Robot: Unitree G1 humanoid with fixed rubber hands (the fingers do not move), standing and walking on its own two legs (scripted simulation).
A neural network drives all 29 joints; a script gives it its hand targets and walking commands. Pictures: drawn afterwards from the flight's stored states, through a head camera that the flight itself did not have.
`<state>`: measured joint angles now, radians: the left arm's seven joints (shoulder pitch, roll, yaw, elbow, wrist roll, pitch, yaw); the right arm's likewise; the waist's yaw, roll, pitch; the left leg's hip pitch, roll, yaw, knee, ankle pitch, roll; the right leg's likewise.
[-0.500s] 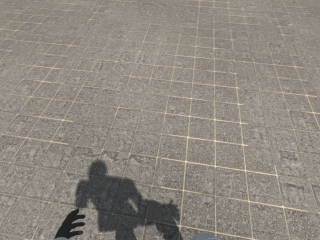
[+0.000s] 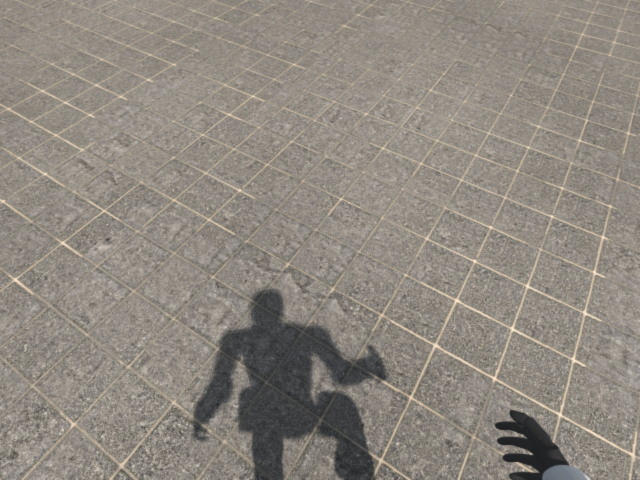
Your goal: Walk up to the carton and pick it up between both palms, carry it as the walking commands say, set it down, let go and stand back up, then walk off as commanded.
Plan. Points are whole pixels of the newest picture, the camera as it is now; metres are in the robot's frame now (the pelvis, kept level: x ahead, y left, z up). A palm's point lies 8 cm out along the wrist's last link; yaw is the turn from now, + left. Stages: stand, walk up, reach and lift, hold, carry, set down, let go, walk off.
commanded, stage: walk up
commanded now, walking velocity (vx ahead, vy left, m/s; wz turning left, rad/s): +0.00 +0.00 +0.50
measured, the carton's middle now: out of the picture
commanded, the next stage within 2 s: none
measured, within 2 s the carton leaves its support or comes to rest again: neither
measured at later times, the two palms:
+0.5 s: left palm out of the picture +0.07 +0.32 -0.09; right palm out of the picture +0.11 -0.23 -0.10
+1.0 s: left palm out of the picture -0.12 +0.25 -0.13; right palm (455, 392) +0.24 -0.16 -0.09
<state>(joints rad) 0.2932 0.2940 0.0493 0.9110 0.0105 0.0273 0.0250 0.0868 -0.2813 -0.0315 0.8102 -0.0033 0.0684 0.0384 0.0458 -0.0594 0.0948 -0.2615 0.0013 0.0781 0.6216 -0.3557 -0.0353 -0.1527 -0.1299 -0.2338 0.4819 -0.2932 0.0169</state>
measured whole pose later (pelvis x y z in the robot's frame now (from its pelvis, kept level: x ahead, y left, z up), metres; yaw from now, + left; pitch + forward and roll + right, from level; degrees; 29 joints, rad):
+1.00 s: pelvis -0.02 +0.00 +0.00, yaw +29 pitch +0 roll +1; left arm 0.33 0.31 0.02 0.79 0.03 0.01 0.02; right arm 0.12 -0.29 -0.05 0.74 0.00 0.06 0.05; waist 0.06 -0.06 0.09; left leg -0.35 0.02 0.07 0.66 -0.33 -0.04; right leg -0.17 -0.11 -0.19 0.51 -0.33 0.02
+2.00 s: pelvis -0.05 +0.13 -0.02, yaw +58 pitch +5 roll +2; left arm 0.58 0.28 0.07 0.97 0.02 -0.04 0.00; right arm 0.11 -0.27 -0.04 0.86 -0.04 0.00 0.08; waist 0.12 -0.06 -0.05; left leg -0.42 0.00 0.10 0.60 -0.29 0.01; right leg -0.04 -0.29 -0.23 0.49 -0.45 0.16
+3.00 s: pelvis +0.09 +0.68 -0.02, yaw +80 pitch +1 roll -1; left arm 0.41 0.23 0.04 1.03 0.02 -0.04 -0.01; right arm 0.15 -0.23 -0.07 0.91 -0.05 -0.06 0.02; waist 0.05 -0.03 -0.02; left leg -0.39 0.01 0.10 0.65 -0.28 0.06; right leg -0.22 -0.14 -0.11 0.94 -0.48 0.03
